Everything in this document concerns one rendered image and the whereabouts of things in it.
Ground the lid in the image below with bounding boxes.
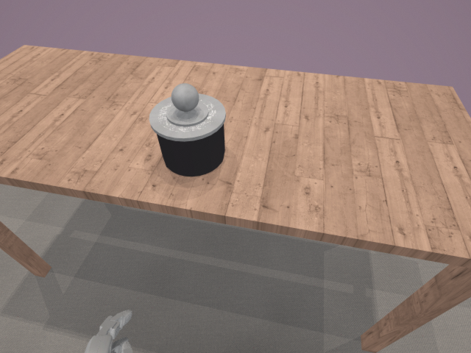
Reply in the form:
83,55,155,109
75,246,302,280
149,93,226,142

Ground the table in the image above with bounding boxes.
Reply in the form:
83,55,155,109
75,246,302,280
0,45,471,353

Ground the knob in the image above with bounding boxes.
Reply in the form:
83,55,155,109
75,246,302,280
171,83,199,112

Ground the left robot hand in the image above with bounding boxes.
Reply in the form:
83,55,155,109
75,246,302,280
85,310,133,353

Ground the pot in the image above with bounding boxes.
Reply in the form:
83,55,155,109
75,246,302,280
157,124,225,177

